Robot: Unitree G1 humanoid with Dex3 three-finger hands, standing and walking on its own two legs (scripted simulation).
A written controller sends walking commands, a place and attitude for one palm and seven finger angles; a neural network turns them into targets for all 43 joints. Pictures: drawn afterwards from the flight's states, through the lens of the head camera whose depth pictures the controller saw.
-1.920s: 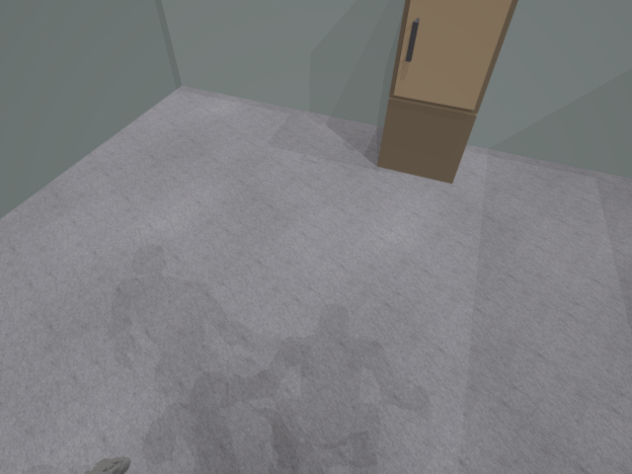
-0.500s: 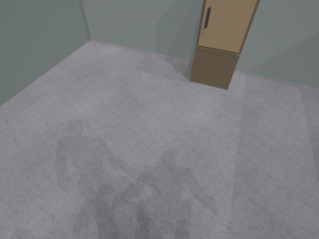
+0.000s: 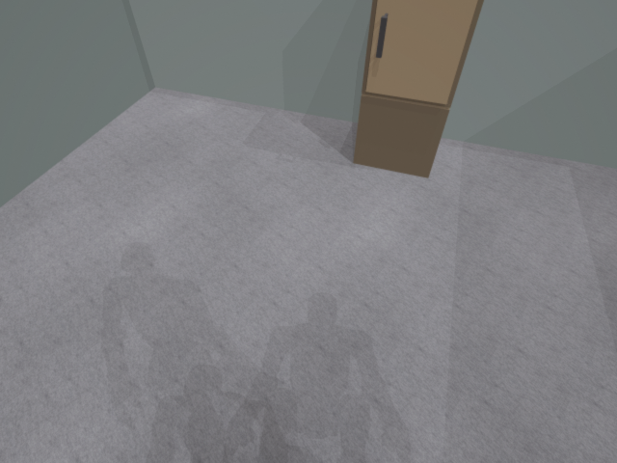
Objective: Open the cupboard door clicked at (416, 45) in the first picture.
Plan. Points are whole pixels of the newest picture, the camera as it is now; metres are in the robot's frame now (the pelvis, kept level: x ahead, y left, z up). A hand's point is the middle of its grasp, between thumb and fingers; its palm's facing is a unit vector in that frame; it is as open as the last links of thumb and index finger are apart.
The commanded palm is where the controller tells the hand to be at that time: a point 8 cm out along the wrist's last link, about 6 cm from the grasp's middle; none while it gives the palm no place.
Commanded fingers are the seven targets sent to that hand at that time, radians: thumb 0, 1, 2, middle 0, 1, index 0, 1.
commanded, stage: walk to a spot facing it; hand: left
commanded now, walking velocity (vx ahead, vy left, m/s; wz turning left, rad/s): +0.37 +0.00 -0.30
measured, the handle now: (382, 35) +1.64 -0.16 -0.08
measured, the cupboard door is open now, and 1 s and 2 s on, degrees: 0 0 0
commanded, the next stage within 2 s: turn to face it in 1.62 s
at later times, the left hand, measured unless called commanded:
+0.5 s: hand (175, 379) +0.27 +0.25 -0.16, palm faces -0.12 -0.97 -0.19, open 7.4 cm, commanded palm none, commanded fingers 0.00 0.90 0.90 -0.20 -0.30 -0.20 -0.30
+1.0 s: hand (274, 252) +0.55 +0.12 -0.15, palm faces -0.27 -0.94 -0.22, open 7.1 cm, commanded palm none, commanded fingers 0.00 0.90 0.90 -0.20 -0.30 -0.20 -0.30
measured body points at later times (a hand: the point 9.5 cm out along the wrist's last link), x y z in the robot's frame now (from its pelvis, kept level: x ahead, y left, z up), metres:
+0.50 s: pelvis +0.21 +0.06 +0.02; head +0.21 +0.09 +0.46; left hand +0.28 +0.31 -0.15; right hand +0.20 -0.18 -0.12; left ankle +0.20 +0.14 -0.72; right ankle +0.17 -0.06 -0.63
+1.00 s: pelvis +0.43 -0.04 +0.01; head +0.44 -0.05 +0.46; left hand +0.57 +0.17 -0.13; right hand +0.33 -0.23 -0.15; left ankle +0.43 +0.11 -0.63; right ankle +0.43 -0.11 -0.72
